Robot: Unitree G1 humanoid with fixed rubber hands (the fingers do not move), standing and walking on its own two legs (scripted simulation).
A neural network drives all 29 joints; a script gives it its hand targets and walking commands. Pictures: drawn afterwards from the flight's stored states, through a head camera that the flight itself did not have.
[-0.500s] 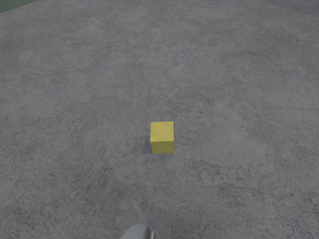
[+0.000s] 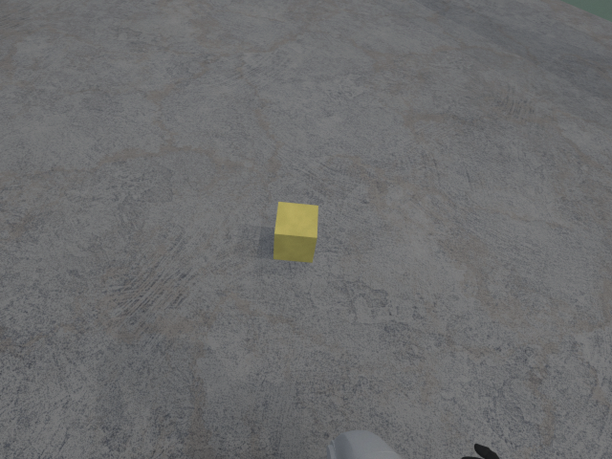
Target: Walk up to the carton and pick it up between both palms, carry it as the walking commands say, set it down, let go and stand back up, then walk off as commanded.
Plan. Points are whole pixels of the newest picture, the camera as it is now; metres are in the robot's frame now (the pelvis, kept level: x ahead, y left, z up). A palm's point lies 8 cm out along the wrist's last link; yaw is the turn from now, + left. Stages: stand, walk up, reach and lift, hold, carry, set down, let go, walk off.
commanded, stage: walk off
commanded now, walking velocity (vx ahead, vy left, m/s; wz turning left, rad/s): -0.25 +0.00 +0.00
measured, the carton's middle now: (295, 232) +0.98 -0.01 -0.70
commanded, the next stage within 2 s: none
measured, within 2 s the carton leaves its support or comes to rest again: neither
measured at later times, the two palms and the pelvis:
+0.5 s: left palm out of the picture -0.06 +0.22 -0.10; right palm out of the picture -0.15 -0.31 -0.15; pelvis -0.15 -0.04 +0.00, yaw +0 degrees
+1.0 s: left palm out of the picture -0.29 +0.27 -0.15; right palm out of the picture -0.21 -0.26 -0.10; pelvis -0.31 +0.00 +0.00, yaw +0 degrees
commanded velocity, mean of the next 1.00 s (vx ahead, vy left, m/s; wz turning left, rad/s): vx -0.25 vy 0.00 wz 0.00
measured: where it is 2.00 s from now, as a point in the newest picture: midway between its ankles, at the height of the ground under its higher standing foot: outside the picture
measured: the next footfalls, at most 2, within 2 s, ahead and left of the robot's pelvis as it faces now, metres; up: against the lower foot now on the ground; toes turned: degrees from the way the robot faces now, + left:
right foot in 0.26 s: -0.10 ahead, -0.14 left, +0.00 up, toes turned -2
left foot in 0.72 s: -0.24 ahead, +0.10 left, +0.00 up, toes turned +2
